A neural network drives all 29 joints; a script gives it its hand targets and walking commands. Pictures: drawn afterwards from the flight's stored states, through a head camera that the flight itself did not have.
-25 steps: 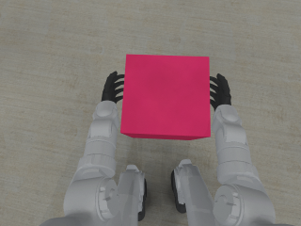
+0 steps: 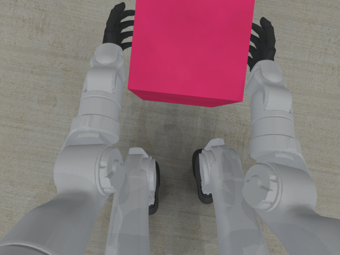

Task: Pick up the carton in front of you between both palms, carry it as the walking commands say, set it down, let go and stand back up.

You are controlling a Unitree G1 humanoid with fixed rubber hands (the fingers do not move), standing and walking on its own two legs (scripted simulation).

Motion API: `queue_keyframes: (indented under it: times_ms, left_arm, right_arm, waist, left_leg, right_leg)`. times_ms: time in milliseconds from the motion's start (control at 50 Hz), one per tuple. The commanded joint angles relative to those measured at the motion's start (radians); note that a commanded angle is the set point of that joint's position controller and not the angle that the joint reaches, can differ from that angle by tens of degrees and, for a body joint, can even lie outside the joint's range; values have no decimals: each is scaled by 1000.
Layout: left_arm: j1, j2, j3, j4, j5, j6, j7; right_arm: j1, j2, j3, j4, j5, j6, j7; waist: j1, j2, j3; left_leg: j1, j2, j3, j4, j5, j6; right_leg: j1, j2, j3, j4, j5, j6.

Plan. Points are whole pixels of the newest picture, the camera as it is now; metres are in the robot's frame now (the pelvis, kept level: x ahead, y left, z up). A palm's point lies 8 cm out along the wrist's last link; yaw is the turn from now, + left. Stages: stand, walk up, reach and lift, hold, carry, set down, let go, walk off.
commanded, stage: set down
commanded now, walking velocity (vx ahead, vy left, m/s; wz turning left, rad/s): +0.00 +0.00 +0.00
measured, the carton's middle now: (184, 58) +0.52 -0.04 -0.18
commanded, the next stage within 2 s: none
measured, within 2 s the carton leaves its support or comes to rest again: rests again in 1.14 s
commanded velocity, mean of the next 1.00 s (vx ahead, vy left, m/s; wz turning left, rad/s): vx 0.00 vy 0.00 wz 0.00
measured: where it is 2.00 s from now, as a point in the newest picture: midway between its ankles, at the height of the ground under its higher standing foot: (177, 190)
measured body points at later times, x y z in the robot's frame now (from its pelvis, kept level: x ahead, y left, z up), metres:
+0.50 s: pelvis +0.00 +0.00 -0.09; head +0.37 +0.01 +0.17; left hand +0.58 +0.08 -0.26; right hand +0.53 -0.22 -0.24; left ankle +0.09 +0.10 -0.44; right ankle +0.11 -0.12 -0.44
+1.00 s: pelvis +0.00 +0.00 -0.11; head +0.36 +0.01 +0.15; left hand +0.57 +0.09 -0.28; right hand +0.52 -0.21 -0.26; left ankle +0.09 +0.10 -0.44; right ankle +0.11 -0.12 -0.44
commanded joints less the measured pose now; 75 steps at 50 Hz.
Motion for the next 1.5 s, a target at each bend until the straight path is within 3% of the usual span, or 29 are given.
queue_keyframes:
  times_ms: [0,320,420,480,640,800,920,1320,1420,1480]
  left_arm:
    - [-561,-887,-366,-2,-90,-17,-180]
    - [-758,-780,-483,15,-215,-44,-171]
    - [-825,-760,-533,-56,-257,-72,-164]
    - [-781,-772,-526,-43,-247,-71,-167]
    - [-749,-779,-489,13,-241,-80,-192]
    - [-791,-693,-439,85,-221,-98,-194]
    - [-796,-663,-419,119,-202,-102,-196]
    - [-619,-504,-288,256,-69,-65,-211]
    - [-610,-447,-276,250,-49,-68,-209]
    - [-608,-288,-252,234,-41,-81,-180]
  right_arm:
    - [-696,786,490,6,96,-8,210]
    - [-894,666,530,-2,208,-36,241]
    - [-868,737,554,34,292,-45,241]
    - [-843,761,564,57,310,-38,251]
    - [-844,745,536,72,283,-54,245]
    - [-853,708,454,152,252,-68,243]
    - [-856,684,400,211,238,-72,258]
    - [-775,512,281,337,164,-68,282]
    - [-746,469,253,353,158,-75,267]
    - [-691,330,184,365,145,-95,229]
  waist:
    - [-45,50,-1056]
    - [-92,86,-1040]
    - [-58,117,-1095]
    - [-35,116,-1082]
    - [-50,82,-927]
    - [-46,101,-761]
    - [-44,115,-664]
    - [5,52,-364]
    - [10,56,-346]
    - [0,61,-373]
  left_leg:
    - [504,-102,-18,-142,219,-26]
    - [523,-72,-29,87,324,-19]
    - [564,-64,-21,141,427,-13]
    - [569,-62,-24,159,461,-5]
    - [412,-59,-31,185,379,1]
    - [312,-53,-29,189,254,6]
    - [275,-47,-37,191,229,10]
    - [225,-28,-75,194,170,27]
    - [239,-16,-72,203,163,22]
    - [271,-3,-68,203,164,8]
  right_leg:
    - [566,114,-47,-77,240,32]
    - [449,75,-74,144,319,29]
    - [465,77,-63,203,427,29]
    - [423,81,-60,219,439,34]
    - [383,85,-52,237,388,32]
    - [329,83,-43,249,288,21]
    - [268,83,-40,261,254,14]
    - [119,76,-28,279,133,11]
    - [135,73,-28,286,128,21]
    - [171,62,-36,290,136,35]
